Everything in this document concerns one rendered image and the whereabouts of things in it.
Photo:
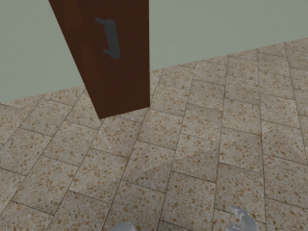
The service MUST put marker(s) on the cupboard door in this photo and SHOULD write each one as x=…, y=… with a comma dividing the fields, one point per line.
x=118, y=77

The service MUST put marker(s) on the handle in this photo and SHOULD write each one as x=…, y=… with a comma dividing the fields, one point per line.
x=111, y=35

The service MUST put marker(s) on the robot right hand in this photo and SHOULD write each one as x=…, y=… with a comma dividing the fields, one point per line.
x=247, y=223

